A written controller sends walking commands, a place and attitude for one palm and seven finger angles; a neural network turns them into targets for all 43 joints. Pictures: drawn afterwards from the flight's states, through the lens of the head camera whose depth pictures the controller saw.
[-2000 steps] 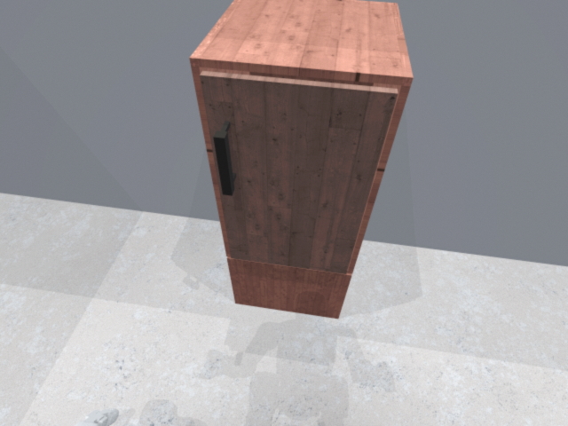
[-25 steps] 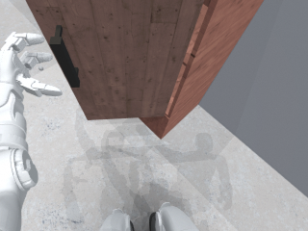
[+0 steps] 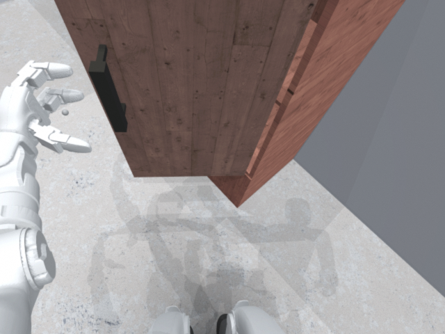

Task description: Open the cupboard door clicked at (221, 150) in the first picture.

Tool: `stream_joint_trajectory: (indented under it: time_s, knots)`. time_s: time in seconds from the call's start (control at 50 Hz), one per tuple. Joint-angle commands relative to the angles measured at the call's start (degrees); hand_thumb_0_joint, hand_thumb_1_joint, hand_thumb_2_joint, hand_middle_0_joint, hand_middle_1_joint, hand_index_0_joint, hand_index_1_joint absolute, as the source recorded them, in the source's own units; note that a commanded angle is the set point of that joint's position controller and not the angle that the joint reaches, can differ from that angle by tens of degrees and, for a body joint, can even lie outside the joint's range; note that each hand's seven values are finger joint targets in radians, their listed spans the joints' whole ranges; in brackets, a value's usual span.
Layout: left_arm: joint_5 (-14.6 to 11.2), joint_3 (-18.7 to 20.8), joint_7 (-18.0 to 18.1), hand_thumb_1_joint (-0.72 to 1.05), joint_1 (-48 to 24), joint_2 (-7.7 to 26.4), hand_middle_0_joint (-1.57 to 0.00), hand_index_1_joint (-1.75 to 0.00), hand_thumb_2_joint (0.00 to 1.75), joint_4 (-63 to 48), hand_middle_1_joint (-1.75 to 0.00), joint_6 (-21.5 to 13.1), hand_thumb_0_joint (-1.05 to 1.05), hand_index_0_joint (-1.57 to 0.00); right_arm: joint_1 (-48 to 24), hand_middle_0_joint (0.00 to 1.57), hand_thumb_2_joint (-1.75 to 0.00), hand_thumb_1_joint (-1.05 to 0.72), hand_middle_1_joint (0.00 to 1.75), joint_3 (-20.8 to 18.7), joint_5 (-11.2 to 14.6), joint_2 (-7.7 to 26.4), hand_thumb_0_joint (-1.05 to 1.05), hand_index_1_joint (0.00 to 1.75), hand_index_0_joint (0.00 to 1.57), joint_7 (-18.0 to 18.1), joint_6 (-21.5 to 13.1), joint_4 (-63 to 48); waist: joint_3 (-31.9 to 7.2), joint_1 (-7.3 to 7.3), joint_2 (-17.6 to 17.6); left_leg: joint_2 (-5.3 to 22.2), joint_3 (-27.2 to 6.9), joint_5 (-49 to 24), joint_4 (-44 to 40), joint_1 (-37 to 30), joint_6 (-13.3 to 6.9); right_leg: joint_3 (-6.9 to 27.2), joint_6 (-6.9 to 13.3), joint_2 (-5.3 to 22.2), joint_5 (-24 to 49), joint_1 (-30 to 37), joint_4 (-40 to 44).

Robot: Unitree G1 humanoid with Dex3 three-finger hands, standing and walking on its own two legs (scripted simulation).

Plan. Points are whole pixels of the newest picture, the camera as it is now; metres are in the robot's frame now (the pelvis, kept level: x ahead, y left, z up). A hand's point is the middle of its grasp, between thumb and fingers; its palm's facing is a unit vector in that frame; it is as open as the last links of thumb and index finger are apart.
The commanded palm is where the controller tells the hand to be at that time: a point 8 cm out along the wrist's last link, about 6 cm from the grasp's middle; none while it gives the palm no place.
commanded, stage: move the hooked fingers beside the handle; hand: left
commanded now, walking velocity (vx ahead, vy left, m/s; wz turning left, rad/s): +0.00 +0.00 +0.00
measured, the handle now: (112, 92) +0.53 +0.17 +0.06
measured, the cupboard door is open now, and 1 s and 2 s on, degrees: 51 50 50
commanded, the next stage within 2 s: slide the fingers in behind the handle in 0.24 s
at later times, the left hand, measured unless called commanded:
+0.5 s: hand (74, 114) +0.48 +0.23 +0.06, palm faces -0.02 -1.00 +0.00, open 14.0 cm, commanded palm +0.45 +0.27 +0.06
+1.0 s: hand (92, 111) +0.49 +0.20 +0.06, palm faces +0.02 -1.00 -0.01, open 14.0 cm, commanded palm +0.46 +0.23 +0.06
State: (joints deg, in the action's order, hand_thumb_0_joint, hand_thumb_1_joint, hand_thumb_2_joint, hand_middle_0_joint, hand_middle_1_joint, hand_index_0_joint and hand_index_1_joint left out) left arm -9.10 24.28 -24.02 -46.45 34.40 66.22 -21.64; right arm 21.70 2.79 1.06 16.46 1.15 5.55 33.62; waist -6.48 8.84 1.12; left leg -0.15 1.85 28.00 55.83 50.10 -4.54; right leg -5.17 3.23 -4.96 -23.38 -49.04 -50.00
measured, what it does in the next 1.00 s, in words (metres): stands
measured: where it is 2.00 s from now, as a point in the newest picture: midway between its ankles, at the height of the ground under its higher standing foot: outside the picture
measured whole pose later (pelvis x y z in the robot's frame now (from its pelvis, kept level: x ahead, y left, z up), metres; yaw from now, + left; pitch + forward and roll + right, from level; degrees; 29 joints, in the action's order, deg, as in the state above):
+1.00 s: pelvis -0.02 +0.00 -0.01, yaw +1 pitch +22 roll -4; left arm -6.9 19.9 -14.0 -51.1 28.8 68.4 -24.6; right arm 23.0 3.0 0.1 15.6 -0.2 5.0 35.7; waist -6.2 9.7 1.7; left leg -0.9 1.7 27.9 58.8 53.1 -4.9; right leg -5.6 2.9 -4.1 -23.7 -52.0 -53.3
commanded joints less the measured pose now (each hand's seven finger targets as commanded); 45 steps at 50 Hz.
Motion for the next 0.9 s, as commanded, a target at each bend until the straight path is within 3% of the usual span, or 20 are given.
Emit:
stream_joint_trajectory:
  time_s: [0.0,0.02,0.06,0.1,0.2,0.22,0.26,0.28,0.3,0.34,0.36,0.42,0.48,0.5,0.58,0.64,0.74,0.8,0.84,0.88]
  knots:
    - [-1.5,0.9,0.8,-0.50,-22.6,13.6,-0.30,-1.20,0.30,-13.3,-1.20,-4.4,0.00,-0.30,10.2,0.20,-0.90,-0.90,0.30,-4.0,-0.1,10.5,0.00,0.30,0.20,0.4,-0.5,-2.2,-26.7,0.59,8.9,2.3,-6.3,-37.1,-3.5,-22.3,3.1,5.0,-1.7,1.4,24.2,9.7,2.1]
    - [-1.4,3.4,1.5,-0.50,-22.2,16.0,-0.30,-1.20,0.30,-12.3,-1.20,-4.4,0.00,-0.30,10.2,0.20,-0.90,-0.90,0.30,-4.4,-0.4,10.9,0.00,0.30,0.20,0.4,-0.7,-1.9,-26.3,0.08,7.1,2.3,-6.5,-35.3,-3.5,-20.7,3.2,4.9,-1.6,1.4,23.4,10.4,2.0]
    - [-1.3,3.2,2.0,-0.50,-23.5,16.1,-0.30,-1.20,0.30,-12.6,-1.20,-4.7,0.00,-0.30,9.9,0.20,-0.90,-0.90,0.30,-4.3,-0.2,10.7,0.00,0.30,0.20,0.5,-0.9,-1.9,-26.1,0.53,7.0,2.1,-6.3,-34.0,-3.6,-19.7,3.0,5.1,-1.7,1.6,23.3,11.1,2.0]
    - [-0.5,3.6,2.2,-0.50,-25.0,17.3,-0.30,-1.20,0.30,-14.5,-1.20,-5.5,0.00,-0.30,10.1,0.20,-0.90,-0.90,0.30,-4.2,-0.3,10.8,0.00,0.30,0.20,0.5,-0.9,-1.9,-28.9,-0.18,10.9,2.3,-6.8,-37.5,-3.2,-22.9,3.8,5.0,-1.4,1.5,23.4,10.3,1.3]
    - [-0.9,0.7,2.2,-0.50,-24.7,12.9,-0.30,-1.20,0.30,-14.6,-1.20,-5.5,0.00,-0.30,10.2,0.20,-0.90,-0.90,0.30,-4.2,-0.4,10.6,0.00,0.30,0.20,0.3,-0.6,-1.2,-29.2,0.51,10.7,3.3,-8.7,-41.9,-3.3,-28.5,5.1,3.7,-1.6,1.1,20.6,5.7,1.7]
    - [-1.1,-0.5,2.0,-0.50,-24.1,11.1,-0.30,-1.20,0.30,-13.1,-1.20,-4.9,0.00,-0.30,9.9,0.20,-0.90,-0.90,0.30,-4.1,-0.3,10.4,0.00,0.30,0.20,0.2,-0.5,-1.0,-27.7,0.69,10.8,3.1,-8.5,-40.4,-3.5,-27.6,5.0,3.7,-1.6,1.1,19.8,5.1,2.1]
    - [-1.3,-1.1,2.1,-0.50,-23.1,9.9,-0.30,-1.20,0.30,-9.6,-1.20,-3.6,0.00,-0.30,9.9,0.20,-0.90,-0.90,0.30,-4.0,-0.2,10.6,0.00,0.30,0.20,0.3,-0.3,-0.9,-24.7,1.27,7.3,2.9,-8.3,-36.0,-4.1,-24.3,4.5,3.4,-1.7,1.2,18.2,5.1,2.5]
    - [-1.5,0.1,2.2,-0.50,-23.1,11.0,-0.30,-1.20,0.30,-9.3,-1.20,-3.4,0.00,-0.30,10.3,0.20,-0.90,-0.90,0.30,-4.2,-0.2,10.8,0.00,0.30,0.20,0.5,-0.3,-1.0,-24.0,1.27,5.8,2.7,-8.3,-36.2,-4.1,-23.1,4.2,3.3,-1.5,1.2,19.0,6.2,2.4]
    - [-0.8,1.3,2.3,-0.50,-21.5,13.2,-0.30,-1.20,0.30,-8.7,-1.20,-3.1,0.00,-0.30,10.3,0.20,-0.90,-0.90,0.30,-4.2,-0.2,11.1,0.00,0.30,0.20,0.6,-0.3,-1.3,-24.5,0.19,6.2,2.6,-7.9,-35.3,-4.5,-22.0,4.2,3.6,-1.5,1.3,18.9,7.3,2.3]
    - [-0.8,-1.1,2.9,-0.50,-22.7,9.9,-0.30,-1.20,0.30,-8.8,-1.20,-2.9,0.00,-0.30,10.1,0.20,-0.90,-0.90,0.30,-3.8,-0.2,10.5,0.00,0.30,0.20,0.3,-0.2,-1.7,-23.4,0.83,6.8,2.4,-7.9,-33.4,-4.7,-21.8,4.2,3.5,-1.6,1.4,17.5,5.7,2.4]
    - [-0.6,-0.7,3.3,-0.50,-24.1,10.6,-0.30,-1.20,0.30,-9.6,-1.20,-3.3,0.00,-0.30,10.0,0.20,-0.90,-0.90,0.30,-3.9,-0.3,10.6,0.00,0.30,0.20,0.3,-0.2,-1.5,-23.1,0.92,6.7,2.4,-7.8,-31.5,-4.7,-21.1,4.2,3.6,-1.6,1.4,16.8,5.6,2.4]
    - [-0.7,0.4,4.5,-0.50,-25.6,11.6,-0.30,-1.20,0.30,-14.4,-1.20,-5.8,0.00,-0.30,10.3,0.20,-0.90,-0.90,0.30,-4.2,-0.7,10.7,0.00,0.30,0.20,0.1,-0.5,-1.8,-27.3,0.04,9.5,2.9,-9.2,-35.7,-4.6,-25.8,5.4,3.3,-1.3,1.2,16.6,4.8,1.7]
    - [-0.8,-0.8,5.5,-0.50,-26.2,9.3,-0.30,-1.20,0.30,-16.0,-1.20,-7.3,0.00,-0.30,10.3,0.20,-0.90,-0.90,0.30,-4.4,-0.8,10.3,0.00,0.30,0.20,-0.3,-0.6,-1.4,-29.2,0.52,10.6,3.2,-9.7,-37.5,-3.9,-28.3,5.7,3.2,-1.3,1.1,16.4,3.4,1.3]
    - [-0.5,0.1,6.0,-0.50,-25.3,10.0,-0.30,-1.20,0.30,-14.1,-1.20,-7.1,0.00,-0.30,10.5,0.20,-0.90,-0.90,0.30,-4.5,-0.8,10.5,0.00,0.30,0.20,-0.4,-0.6,-1.0,-28.3,0.28,9.7,3.2,-9.6,-36.5,-4.1,-27.5,5.8,3.1,-1.4,1.0,15.9,3.4,1.5]
    - [0.7,-2.2,7.4,-0.50,-28.7,8.3,-0.30,-1.20,0.30,-10.6,-1.20,-5.6,0.00,-0.30,10.4,0.20,-0.90,-0.90,0.30,-4.0,-0.6,10.5,0.00,0.30,0.20,-0.2,-0.5,-0.6,-22.4,1.91,8.4,2.7,-9.7,-28.6,-5.3,-23.2,5.0,2.7,-1.2,1.2,12.5,2.0,1.8]
    - [1.3,-0.7,8.5,-0.50,-26.4,9.6,-0.30,-1.20,0.30,-11.9,-1.20,-5.8,0.00,-0.30,10.4,0.20,-0.90,-0.90,0.30,-4.1,-0.8,10.6,0.00,0.30,0.20,-0.4,-0.7,-1.2,-26.5,0.27,10.3,2.6,-9.3,-30.6,-5.0,-24.7,5.2,3.2,-1.2,1.4,13.5,3.3,1.7]
    - [1.2,-3.0,9.1,-0.50,-28.5,6.3,-0.30,-1.20,0.30,-10.1,-1.20,-6.6,0.00,-0.30,10.5,0.20,-0.90,-0.90,0.30,-4.0,-0.9,10.3,0.00,0.30,0.20,-0.7,-0.9,-0.6,-24.3,2.16,6.0,2.6,-9.1,-27.6,-4.4,-22.1,4.5,3.4,-1.5,1.2,13.5,3.2,1.7]
    - [1.6,-4.0,9.4,-0.50,-30.9,5.8,-0.30,-1.20,0.30,-10.0,-1.20,-6.7,0.00,-0.30,10.3,0.20,-0.90,-0.90,0.30,-3.9,-0.9,10.3,0.00,0.30,0.20,-0.7,-1.1,-0.5,-23.9,2.66,7.8,2.3,-9.0,-25.2,-4.5,-21.6,4.2,3.6,-1.4,1.3,12.5,2.4,1.6]
    - [1.6,-2.5,9.6,-0.50,-29.1,7.2,-0.30,-1.20,0.30,-9.6,-1.20,-6.6,0.00,-0.30,10.6,0.20,-0.90,-0.90,0.30,-4.0,-0.9,10.6,0.00,0.30,0.20,-0.7,-1.2,-0.5,-24.9,1.79,7.2,2.2,-9.0,-25.5,-4.4,-21.4,4.2,3.7,-1.2,1.4,12.8,3.3,1.5]
    - [1.5,-4.2,9.6,-0.50,-31.0,5.4,-0.30,-1.20,0.30,-9.4,-1.20,-6.5,0.00,-0.30,10.6,0.20,-0.90,-0.90,0.30,-3.8,-1.0,10.3,0.00,0.30,0.20,-0.7,-1.3,-0.4,-24.9,2.80,7.3,2.1,-8.9,-25.2,-3.8,-21.0,3.9,3.7,-1.3,1.4,13.0,2.8,1.2]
